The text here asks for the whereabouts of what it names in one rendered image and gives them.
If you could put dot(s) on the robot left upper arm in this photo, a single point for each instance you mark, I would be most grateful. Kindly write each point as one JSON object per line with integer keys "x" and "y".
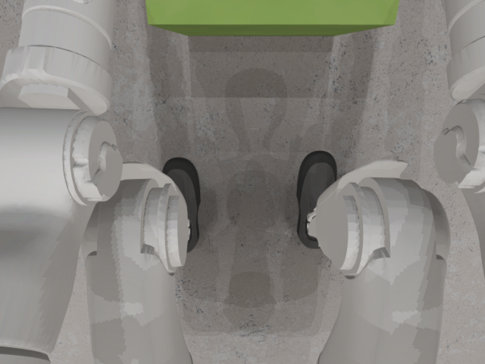
{"x": 55, "y": 165}

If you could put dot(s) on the carton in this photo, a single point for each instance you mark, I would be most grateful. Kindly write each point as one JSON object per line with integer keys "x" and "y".
{"x": 270, "y": 17}

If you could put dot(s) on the robot left forearm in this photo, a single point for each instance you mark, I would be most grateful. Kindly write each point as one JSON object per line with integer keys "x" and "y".
{"x": 62, "y": 56}

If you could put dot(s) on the robot right upper arm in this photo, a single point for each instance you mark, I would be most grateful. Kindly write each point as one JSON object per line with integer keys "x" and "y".
{"x": 459, "y": 156}

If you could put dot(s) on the robot left thigh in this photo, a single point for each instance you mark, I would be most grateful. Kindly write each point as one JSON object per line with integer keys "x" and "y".
{"x": 132, "y": 310}

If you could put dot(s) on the robot right forearm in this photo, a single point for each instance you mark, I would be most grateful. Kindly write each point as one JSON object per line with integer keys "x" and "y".
{"x": 465, "y": 21}

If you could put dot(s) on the left robot foot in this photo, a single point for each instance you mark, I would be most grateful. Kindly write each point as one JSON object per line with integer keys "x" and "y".
{"x": 184, "y": 174}

